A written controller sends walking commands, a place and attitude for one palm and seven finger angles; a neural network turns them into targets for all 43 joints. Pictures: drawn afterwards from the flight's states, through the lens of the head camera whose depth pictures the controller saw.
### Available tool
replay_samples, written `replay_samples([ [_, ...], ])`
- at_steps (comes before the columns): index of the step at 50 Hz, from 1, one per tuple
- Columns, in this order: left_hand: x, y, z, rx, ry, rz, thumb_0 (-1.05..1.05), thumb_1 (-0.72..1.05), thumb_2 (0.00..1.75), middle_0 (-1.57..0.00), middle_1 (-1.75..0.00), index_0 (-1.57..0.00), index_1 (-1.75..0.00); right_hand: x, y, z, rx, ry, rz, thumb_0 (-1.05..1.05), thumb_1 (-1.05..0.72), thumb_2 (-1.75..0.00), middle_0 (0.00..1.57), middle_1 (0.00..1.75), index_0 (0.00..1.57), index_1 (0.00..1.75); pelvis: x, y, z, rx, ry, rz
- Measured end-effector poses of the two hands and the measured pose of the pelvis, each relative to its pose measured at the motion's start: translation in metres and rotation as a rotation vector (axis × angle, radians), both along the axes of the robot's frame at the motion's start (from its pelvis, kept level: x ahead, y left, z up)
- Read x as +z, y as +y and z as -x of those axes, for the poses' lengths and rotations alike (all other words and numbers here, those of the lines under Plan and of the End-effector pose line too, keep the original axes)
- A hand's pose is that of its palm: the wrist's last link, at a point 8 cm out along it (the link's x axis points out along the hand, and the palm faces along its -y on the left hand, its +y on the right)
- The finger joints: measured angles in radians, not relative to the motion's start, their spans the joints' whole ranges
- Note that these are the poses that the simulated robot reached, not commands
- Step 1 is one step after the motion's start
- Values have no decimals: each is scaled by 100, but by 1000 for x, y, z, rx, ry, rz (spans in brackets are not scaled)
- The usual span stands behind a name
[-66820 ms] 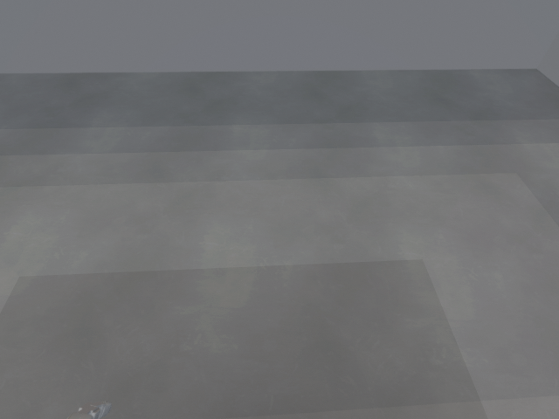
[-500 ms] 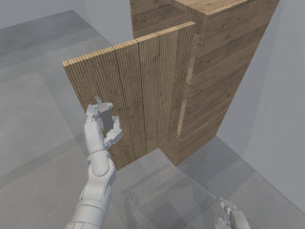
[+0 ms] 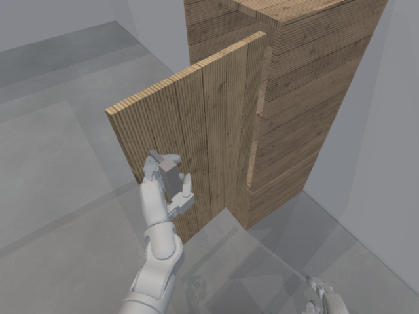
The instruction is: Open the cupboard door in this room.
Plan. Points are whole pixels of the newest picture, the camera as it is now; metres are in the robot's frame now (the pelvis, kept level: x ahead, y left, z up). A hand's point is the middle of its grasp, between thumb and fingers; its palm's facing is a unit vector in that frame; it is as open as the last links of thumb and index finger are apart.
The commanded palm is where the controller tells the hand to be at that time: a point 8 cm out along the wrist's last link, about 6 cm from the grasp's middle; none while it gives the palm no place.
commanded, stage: open thumb and fingers to let go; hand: left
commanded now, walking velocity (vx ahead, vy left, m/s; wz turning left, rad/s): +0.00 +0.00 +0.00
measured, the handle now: (165, 177) +0.36 +0.10 +0.07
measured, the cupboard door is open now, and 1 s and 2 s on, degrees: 99 99 99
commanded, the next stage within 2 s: slide the hand sideways off the handle in 0.62 s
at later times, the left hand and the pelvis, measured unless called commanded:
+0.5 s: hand (183, 193) +0.32 +0.06 +0.07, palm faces +0.28 -0.96 +0.01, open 14.4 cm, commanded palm +0.29 +0.12 +0.06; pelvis -0.02 +0.02 +0.00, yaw -1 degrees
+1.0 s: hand (171, 207) +0.30 +0.08 +0.07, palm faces -0.20 -0.98 +0.00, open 16.2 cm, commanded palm +0.27 +0.13 +0.06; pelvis -0.03 +0.04 +0.00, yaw -1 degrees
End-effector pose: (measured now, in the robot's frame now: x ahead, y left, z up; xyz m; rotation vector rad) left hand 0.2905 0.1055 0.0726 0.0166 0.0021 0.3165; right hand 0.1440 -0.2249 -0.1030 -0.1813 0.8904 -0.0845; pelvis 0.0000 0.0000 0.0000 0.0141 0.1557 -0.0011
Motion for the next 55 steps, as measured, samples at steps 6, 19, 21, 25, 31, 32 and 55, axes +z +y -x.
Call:
replay_samples([
  [6,0,3,1,-11,-6,12,1,30,64,-37,-129,-36,-129,3,8,-1,14,-28,-10,2,-91,-90,20,30,20,30,0,2,7,1,-6,0],
  [19,-1,4,2,-30,-25,20,0,-36,36,-34,-115,-32,-115,-1,17,20,-2,-12,-2,1,-91,-90,20,30,20,30,-3,15,18,-10,-7,9],
  [21,-1,3,2,-30,-27,19,0,-41,34,-33,-109,-31,-109,-1,18,25,-6,-5,0,1,-91,-90,20,30,20,30,-4,17,20,-12,-7,10],
  [25,-1,2,2,-32,-26,20,0,-46,32,-30,-94,-28,-94,-3,21,32,-16,9,2,2,-91,-90,20,30,20,30,-4,21,21,-17,-6,12],
  [31,-1,0,2,-47,-26,12,-1,-49,31,-28,-70,-26,-70,-4,25,38,-24,20,2,2,-91,-90,20,30,20,30,-5,26,23,-20,-6,16],
  [32,-1,1,2,-49,-27,10,-1,-49,31,-30,-68,-28,-68,-4,26,38,-24,20,3,2,-91,-90,20,30,20,30,-5,26,24,-20,-6,16],
  [55,-2,28,13,-487,-50,38,-1,-50,30,-16,-32,-17,-33,13,30,34,-23,-79,-7,2,-91,-90,20,30,20,30,-2,38,24,-23,-26,15],
])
